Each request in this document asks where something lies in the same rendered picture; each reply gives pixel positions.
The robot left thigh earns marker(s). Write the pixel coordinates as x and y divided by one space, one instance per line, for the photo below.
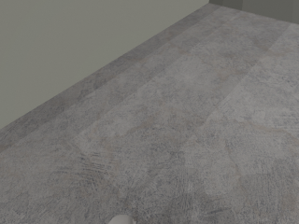
122 219

